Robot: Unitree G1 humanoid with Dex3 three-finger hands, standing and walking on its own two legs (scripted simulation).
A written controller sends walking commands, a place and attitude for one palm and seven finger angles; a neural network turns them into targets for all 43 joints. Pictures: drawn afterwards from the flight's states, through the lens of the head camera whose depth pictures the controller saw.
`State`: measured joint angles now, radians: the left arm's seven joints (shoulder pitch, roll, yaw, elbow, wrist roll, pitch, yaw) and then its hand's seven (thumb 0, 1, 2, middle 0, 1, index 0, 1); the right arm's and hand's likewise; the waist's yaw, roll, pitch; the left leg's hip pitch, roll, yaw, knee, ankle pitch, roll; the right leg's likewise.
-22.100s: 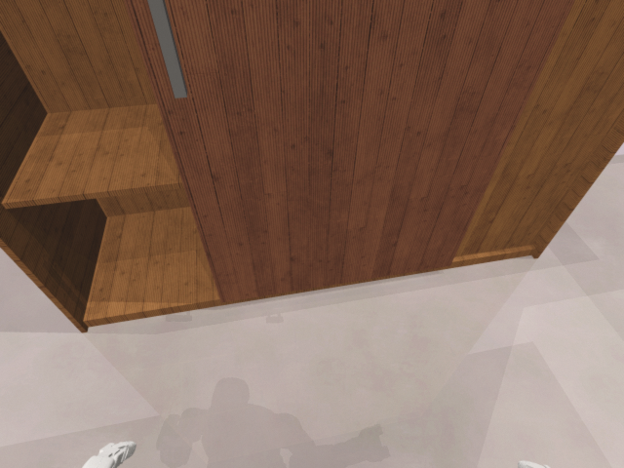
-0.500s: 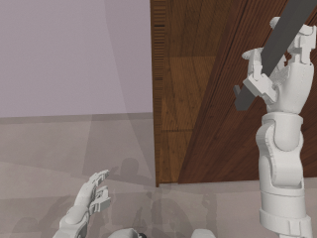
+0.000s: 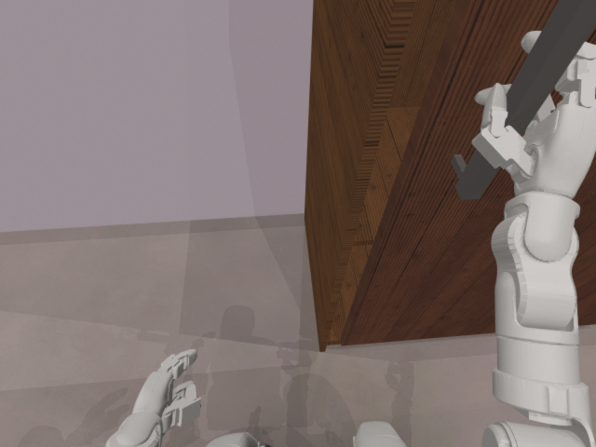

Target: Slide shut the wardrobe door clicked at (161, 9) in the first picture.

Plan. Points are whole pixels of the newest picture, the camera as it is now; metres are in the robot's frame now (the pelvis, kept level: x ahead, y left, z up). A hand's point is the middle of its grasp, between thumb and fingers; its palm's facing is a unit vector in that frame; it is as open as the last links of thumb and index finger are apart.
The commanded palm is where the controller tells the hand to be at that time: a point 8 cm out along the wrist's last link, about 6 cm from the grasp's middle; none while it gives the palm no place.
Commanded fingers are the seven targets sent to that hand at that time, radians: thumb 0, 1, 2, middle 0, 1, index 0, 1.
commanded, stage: step sideways, sliding the door along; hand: right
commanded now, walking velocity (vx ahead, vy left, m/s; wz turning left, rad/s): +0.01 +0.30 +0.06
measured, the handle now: (531, 55) +0.41 -0.22 +0.29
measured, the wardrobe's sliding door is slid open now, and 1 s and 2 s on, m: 0.04 0.00 0.00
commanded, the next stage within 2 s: stop walking and hold the door there in 0.58 s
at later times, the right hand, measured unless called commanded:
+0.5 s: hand (439, 128) +0.37 -0.14 +0.23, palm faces +0.50 +0.87 -0.04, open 7.3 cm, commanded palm +0.33 -0.11 +0.24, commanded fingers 0.00 -0.90 -0.90 0.45 1.40 0.45 1.40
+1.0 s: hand (450, 128) +0.37 -0.15 +0.23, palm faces +0.65 +0.70 -0.29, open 7.4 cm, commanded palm +0.32 -0.18 +0.22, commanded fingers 0.00 -0.90 -0.90 0.45 1.40 0.45 1.40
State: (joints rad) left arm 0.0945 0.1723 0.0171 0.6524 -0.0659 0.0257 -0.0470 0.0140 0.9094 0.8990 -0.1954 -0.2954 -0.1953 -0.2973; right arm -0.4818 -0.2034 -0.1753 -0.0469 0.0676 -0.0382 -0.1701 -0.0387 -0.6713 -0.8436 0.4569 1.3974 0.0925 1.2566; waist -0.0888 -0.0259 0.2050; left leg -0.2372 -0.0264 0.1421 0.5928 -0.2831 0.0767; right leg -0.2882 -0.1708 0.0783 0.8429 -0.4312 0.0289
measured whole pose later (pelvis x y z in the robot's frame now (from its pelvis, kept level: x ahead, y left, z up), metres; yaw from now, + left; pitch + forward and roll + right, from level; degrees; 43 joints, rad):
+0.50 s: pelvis +0.03 +0.11 +0.00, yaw -4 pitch -4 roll -1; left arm 0.05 0.20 0.02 0.60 -0.06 0.03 -0.06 0.01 0.91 0.90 -0.20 -0.30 -0.20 -0.30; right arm -0.43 -0.27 -0.26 -0.11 0.07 -0.01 -0.20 -0.08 -0.67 -0.84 0.46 1.40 0.10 1.19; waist -0.11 0.00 0.23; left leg -0.25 0.02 0.11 0.60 -0.29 0.05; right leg -0.27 -0.11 0.02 0.75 -0.43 0.00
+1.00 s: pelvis +0.06 +0.19 +0.01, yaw +4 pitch -4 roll -1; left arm 0.10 0.28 0.01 0.65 -0.06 -0.04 0.03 0.01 0.91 0.90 -0.20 -0.30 -0.20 -0.30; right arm -0.12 -0.55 -0.60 0.08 0.07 -0.13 -0.16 -0.22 -0.54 -0.81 0.46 1.40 0.18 1.27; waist -0.01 0.00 0.14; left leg -0.25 -0.01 0.01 0.49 -0.18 0.04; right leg -0.30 0.01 -0.05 0.70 -0.42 0.00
